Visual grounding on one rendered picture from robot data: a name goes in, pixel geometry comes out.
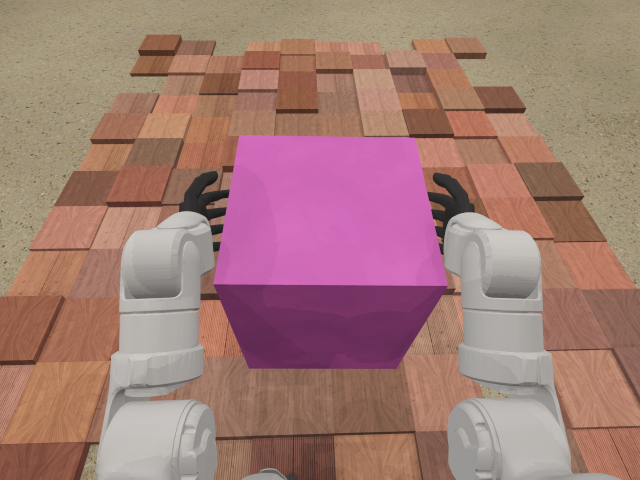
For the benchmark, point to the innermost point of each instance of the carton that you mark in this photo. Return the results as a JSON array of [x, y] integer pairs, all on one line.
[[329, 257]]

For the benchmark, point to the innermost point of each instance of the left robot forearm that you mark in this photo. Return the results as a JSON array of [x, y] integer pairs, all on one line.
[[160, 280]]

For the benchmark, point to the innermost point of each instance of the robot right upper arm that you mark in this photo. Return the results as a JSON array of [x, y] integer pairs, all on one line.
[[509, 439]]

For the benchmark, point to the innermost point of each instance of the left robot hand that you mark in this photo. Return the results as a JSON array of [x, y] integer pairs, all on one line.
[[195, 201]]

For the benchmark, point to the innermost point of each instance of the robot left upper arm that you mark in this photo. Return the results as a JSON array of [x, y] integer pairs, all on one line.
[[160, 440]]

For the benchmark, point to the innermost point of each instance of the right robot hand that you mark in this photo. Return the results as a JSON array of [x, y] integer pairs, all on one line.
[[453, 206]]

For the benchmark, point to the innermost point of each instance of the right robot forearm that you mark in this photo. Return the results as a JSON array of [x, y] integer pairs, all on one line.
[[501, 284]]

